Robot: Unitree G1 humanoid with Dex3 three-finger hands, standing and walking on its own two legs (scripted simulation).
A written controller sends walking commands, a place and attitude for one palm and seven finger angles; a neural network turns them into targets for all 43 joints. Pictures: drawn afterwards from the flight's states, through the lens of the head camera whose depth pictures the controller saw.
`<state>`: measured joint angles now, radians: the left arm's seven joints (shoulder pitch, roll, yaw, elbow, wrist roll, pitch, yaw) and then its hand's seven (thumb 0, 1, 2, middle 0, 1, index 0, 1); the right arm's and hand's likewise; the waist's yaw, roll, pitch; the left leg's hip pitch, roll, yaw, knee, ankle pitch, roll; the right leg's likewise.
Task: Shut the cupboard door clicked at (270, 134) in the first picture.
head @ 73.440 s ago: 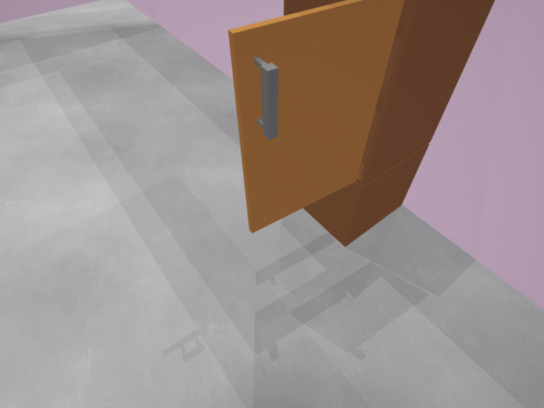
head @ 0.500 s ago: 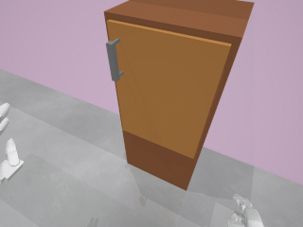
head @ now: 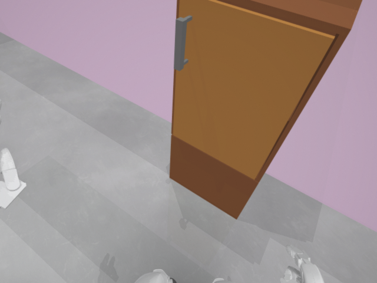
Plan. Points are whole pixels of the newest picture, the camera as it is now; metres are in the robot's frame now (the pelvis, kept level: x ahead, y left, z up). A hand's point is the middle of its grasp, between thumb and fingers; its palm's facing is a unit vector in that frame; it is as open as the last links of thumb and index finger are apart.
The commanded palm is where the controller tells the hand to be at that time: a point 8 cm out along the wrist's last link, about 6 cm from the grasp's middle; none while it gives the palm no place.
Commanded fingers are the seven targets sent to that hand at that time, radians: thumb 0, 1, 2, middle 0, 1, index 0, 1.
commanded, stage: step back with the hand held close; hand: left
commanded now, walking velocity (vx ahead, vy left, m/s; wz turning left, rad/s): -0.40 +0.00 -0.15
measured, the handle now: (183, 43) +0.75 +0.06 +0.15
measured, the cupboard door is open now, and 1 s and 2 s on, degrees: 0 0 0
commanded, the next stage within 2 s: stop stepping back and stand still in 0.22 s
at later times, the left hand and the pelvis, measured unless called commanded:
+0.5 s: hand out of the picture +0.10 +0.27 +0.21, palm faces +0.26 -0.90 -0.35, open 7.4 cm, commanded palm +0.07 +0.32 +0.21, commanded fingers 0.00 0.90 0.90 -0.20 -0.30 -0.20 -0.30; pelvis -0.13 +0.05 -0.01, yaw -12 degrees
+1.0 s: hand out of the picture -0.03 +0.38 +0.21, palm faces +0.36 -0.85 -0.38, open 7.4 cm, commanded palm -0.09 +0.41 +0.21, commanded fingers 0.00 0.90 0.90 -0.20 -0.30 -0.20 -0.30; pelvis -0.29 +0.15 +0.01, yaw -12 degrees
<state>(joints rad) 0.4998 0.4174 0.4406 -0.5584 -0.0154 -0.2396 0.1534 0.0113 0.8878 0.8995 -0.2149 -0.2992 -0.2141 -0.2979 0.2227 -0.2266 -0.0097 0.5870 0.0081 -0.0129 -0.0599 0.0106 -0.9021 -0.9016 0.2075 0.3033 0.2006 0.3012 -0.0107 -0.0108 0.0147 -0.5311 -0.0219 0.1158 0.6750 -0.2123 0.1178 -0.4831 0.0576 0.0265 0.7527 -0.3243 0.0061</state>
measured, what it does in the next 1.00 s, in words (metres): walks backwards: right foot, then left foot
